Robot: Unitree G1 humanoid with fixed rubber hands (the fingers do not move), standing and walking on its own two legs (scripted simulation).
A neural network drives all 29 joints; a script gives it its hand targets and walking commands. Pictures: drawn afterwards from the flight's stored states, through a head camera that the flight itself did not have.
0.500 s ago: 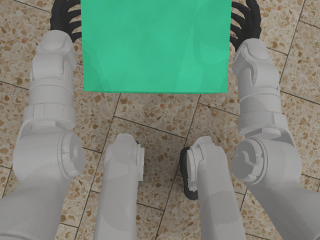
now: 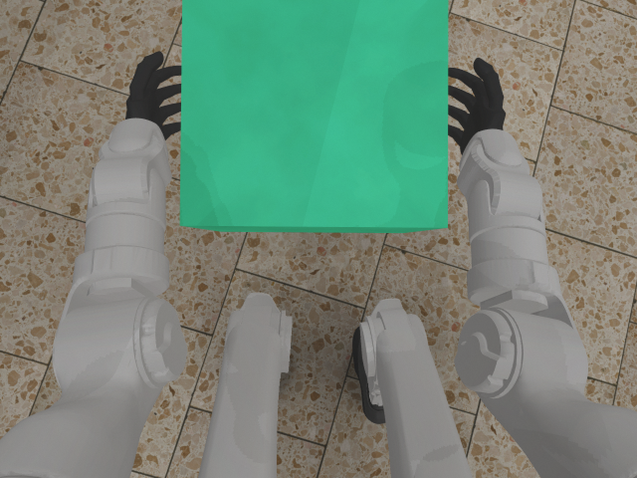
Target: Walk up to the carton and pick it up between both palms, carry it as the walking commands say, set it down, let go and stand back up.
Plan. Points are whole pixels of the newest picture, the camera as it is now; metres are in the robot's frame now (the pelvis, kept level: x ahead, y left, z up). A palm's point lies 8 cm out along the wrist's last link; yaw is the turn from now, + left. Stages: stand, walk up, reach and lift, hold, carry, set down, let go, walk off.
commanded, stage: reach and lift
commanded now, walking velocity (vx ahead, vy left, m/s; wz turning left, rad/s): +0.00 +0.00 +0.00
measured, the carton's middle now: (314, 135) +0.52 +0.04 -0.15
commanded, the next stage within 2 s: none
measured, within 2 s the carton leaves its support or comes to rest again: neither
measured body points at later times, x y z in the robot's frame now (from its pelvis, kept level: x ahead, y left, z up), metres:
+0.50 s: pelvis +0.02 +0.00 +0.06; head +0.24 +0.04 +0.45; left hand +0.48 +0.23 -0.01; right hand +0.49 -0.15 +0.01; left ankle +0.11 +0.11 -0.47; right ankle +0.10 -0.13 -0.47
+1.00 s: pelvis +0.04 +0.00 +0.13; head +0.23 +0.03 +0.54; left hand +0.46 +0.22 +0.07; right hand +0.47 -0.16 +0.08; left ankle +0.11 +0.11 -0.47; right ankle +0.10 -0.13 -0.47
